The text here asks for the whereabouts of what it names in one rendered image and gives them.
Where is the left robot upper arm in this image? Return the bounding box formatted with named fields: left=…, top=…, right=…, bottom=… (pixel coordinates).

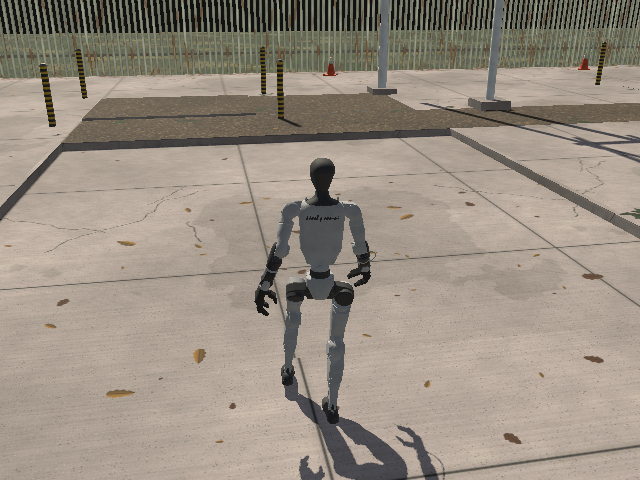
left=274, top=201, right=301, bottom=258

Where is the robot left hand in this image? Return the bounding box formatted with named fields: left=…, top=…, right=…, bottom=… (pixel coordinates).
left=254, top=286, right=277, bottom=316

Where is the left robot shin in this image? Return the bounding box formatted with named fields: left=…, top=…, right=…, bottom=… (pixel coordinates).
left=283, top=311, right=298, bottom=373

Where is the robot right hand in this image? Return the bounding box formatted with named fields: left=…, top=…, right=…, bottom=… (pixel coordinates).
left=347, top=266, right=371, bottom=287

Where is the robot right forearm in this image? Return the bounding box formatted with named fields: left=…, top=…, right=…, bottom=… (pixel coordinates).
left=356, top=240, right=371, bottom=272

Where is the robot left forearm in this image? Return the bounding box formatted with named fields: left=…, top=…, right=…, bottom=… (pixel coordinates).
left=258, top=242, right=282, bottom=291

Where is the robot left thigh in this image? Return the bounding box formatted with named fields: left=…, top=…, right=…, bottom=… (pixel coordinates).
left=286, top=277, right=306, bottom=328

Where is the right robot upper arm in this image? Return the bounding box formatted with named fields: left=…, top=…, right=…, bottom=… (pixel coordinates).
left=342, top=201, right=368, bottom=255

